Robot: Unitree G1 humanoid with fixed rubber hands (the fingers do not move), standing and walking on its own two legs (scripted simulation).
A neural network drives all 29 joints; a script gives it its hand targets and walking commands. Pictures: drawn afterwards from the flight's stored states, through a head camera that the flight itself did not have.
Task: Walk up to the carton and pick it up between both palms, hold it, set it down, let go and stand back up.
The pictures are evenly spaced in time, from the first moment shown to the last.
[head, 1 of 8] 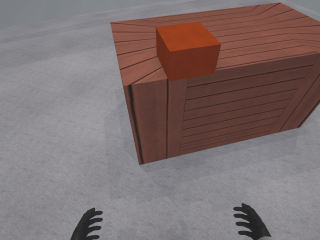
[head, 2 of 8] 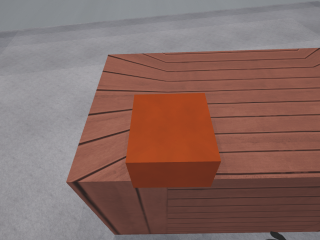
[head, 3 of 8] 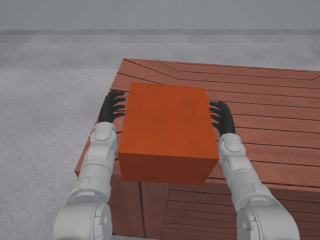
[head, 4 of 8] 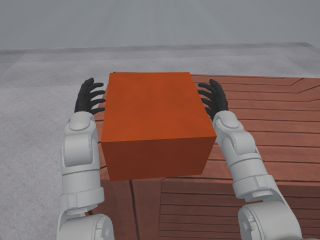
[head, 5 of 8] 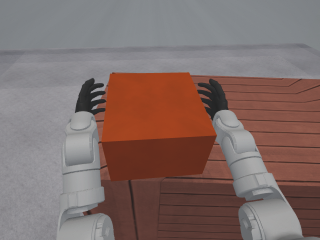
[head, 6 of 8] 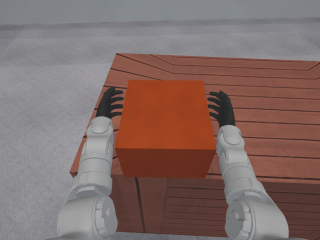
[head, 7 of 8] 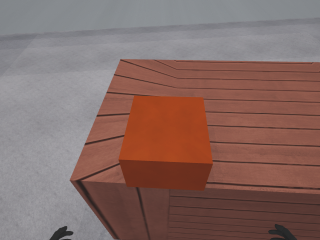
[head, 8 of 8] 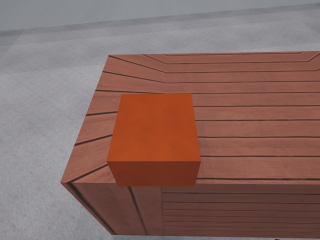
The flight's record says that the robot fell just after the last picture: no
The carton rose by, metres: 0.15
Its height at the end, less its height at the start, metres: +0.00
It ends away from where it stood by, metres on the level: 0.03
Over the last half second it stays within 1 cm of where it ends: yes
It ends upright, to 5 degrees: yes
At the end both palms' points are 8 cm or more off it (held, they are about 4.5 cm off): yes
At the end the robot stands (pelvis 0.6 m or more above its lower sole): yes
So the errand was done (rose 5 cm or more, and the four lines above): yes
